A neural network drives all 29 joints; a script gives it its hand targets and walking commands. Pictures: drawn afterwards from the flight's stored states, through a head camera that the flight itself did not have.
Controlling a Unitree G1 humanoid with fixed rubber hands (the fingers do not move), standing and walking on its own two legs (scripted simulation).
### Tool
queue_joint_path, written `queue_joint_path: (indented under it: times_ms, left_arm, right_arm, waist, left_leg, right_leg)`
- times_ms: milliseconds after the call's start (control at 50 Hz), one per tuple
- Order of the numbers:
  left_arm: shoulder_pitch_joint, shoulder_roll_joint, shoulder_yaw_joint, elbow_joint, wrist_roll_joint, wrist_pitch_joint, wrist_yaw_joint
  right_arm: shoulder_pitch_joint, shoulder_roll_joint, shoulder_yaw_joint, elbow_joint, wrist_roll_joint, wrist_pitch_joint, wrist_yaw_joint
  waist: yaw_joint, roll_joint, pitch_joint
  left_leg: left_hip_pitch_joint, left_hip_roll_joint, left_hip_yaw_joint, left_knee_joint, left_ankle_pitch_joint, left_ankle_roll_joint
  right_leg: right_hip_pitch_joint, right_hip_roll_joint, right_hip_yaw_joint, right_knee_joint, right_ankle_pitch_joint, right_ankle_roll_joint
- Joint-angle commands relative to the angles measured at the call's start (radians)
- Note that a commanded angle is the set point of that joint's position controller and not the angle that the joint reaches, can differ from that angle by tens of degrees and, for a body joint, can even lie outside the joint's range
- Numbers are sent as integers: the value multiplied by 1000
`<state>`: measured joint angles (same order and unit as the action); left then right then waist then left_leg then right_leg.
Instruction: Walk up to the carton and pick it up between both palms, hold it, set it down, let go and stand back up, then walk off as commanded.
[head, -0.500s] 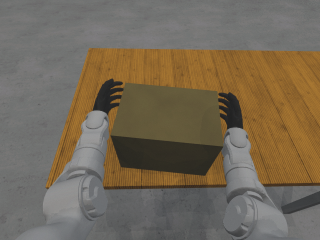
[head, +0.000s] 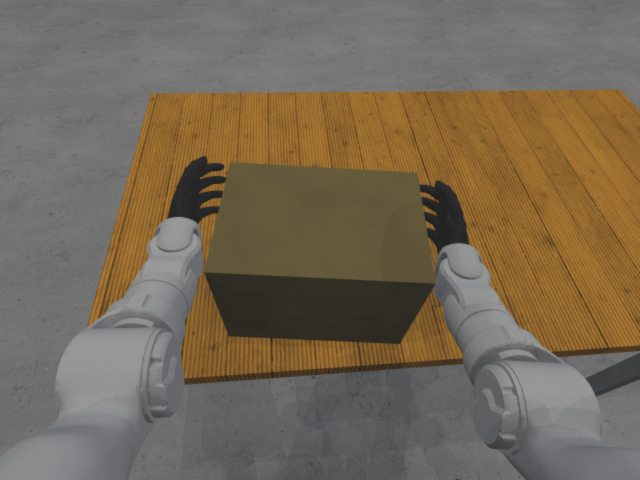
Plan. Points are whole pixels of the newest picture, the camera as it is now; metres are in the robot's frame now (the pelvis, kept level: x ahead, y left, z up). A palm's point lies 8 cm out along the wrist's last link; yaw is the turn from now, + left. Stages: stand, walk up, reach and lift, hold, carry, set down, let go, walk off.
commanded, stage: set down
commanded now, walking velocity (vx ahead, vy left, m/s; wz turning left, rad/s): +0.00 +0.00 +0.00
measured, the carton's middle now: (319, 257) +0.41 -0.03 +0.01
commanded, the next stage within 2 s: none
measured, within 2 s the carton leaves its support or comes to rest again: neither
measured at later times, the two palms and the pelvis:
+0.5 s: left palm (172, 252) +0.42 +0.16 +0.03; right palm (487, 259) +0.37 -0.25 +0.03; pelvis -0.03 -0.02 -0.02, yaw +0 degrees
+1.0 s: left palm (131, 290) +0.36 +0.20 +0.05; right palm (480, 294) +0.32 -0.22 +0.04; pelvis -0.04 -0.01 -0.01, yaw +1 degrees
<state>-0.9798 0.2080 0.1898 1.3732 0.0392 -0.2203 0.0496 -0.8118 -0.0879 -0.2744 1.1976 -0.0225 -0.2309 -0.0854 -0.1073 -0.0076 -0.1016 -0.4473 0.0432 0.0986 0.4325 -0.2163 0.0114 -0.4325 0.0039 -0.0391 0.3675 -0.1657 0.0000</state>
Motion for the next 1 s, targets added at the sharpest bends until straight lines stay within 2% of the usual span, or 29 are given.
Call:
queue_joint_path:
  times_ms: [0, 80, 140, 240, 360, 500, 580, 680, 740, 860, 980]
  left_arm:
    - [-502, 148, -171, 19, -182, -103, 8]
    - [-526, 163, -244, 93, -252, -131, -5]
    - [-516, 174, -271, 125, -281, -135, -17]
    - [-456, 183, -305, 80, -315, -135, -46]
    - [-374, 227, -305, -85, -328, -131, -77]
    - [-424, 291, -301, -156, -373, -129, -85]
    - [-402, 296, -295, -133, -384, -115, -90]
    - [-305, 290, -267, -118, -354, -80, -109]
    - [-248, 290, -250, -158, -338, -65, -116]
    - [-116, 285, -223, -320, -316, -36, -119]
    - [24, 271, -205, -531, -299, 14, -120]
  right_arm:
    - [-456, -177, 140, -59, 169, -49, -27]
    - [-491, -259, 206, 10, 254, -83, -28]
    - [-500, -296, 260, 69, 314, -100, -25]
    - [-467, -315, 342, 112, 398, -123, -19]
    - [-389, -318, 393, -8, 451, -123, -13]
    - [-399, -300, 358, -206, 421, -58, -24]
    - [-365, -285, 328, -240, 393, -22, -38]
    - [-283, -270, 322, -240, 379, 2, -62]
    - [-238, -260, 323, -265, 373, 6, -72]
    - [-115, -235, 306, -351, 359, 13, -78]
    - [14, -219, 265, -465, 331, 31, -68]
  waist:
    - [-9, 94, -691]
    - [9, 103, -759]
    - [20, 95, -749]
    - [9, 80, -727]
    - [6, 68, -734]
    - [3, 45, -738]
    - [9, 30, -711]
    - [18, 20, -617]
    - [23, 15, -554]
    - [34, 24, -457]
    - [47, 62, -373]
  left_leg:
    - [252, -30, -57, 111, 389, -83]
    - [308, -27, -73, 189, 555, -108]
    - [311, -30, -79, 225, 610, -116]
    - [261, -40, -82, 241, 577, -111]
    - [158, -55, -82, 206, 434, -80]
    - [27, -75, -73, 161, 162, -35]
    - [-5, -80, -77, 144, 76, -17]
    - [15, -85, -84, 126, 62, -14]
    - [45, -85, -86, 112, 67, -17]
    - [168, -75, -88, 80, 93, -33]
    - [289, -65, -90, 42, 135, -58]
  right_leg:
    - [72, 27, -6, 99, 453, 13]
    - [-48, 44, -31, 145, 489, 7]
    - [-101, 52, -40, 162, 499, 9]
    - [-100, 48, -42, 175, 514, 17]
    - [-21, 34, -25, 172, 474, 25]
    - [-10, 10, -3, 163, 205, 30]
    - [4, 1, 13, 164, 103, 27]
    - [59, 0, 19, 151, 88, 27]
    - [85, 3, 18, 136, 92, 29]
    - [107, 16, 9, 85, 85, 22]
    - [150, 31, 10, 36, 106, 7]
